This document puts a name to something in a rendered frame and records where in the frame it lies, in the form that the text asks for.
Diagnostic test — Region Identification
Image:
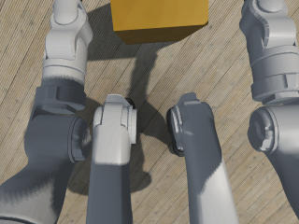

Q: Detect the carton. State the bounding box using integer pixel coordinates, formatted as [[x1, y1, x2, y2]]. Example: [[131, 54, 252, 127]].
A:
[[110, 0, 209, 45]]

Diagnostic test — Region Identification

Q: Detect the right robot thigh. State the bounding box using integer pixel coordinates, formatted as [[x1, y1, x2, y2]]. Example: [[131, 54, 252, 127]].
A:
[[170, 98, 240, 224]]

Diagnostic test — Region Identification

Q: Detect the robot right shin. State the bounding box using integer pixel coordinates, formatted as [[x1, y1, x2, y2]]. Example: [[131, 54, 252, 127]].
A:
[[176, 92, 215, 149]]

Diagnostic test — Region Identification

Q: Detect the robot left forearm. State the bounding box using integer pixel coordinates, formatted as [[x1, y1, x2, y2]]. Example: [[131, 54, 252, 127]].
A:
[[23, 0, 93, 156]]

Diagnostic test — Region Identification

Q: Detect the robot right upper arm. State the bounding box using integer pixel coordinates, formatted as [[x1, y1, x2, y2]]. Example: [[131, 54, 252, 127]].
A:
[[247, 104, 299, 220]]

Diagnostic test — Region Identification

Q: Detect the robot right forearm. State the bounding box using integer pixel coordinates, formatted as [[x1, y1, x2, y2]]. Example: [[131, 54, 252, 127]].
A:
[[239, 0, 299, 105]]

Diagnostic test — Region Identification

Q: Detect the robot left upper arm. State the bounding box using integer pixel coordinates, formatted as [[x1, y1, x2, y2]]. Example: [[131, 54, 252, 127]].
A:
[[0, 115, 92, 224]]

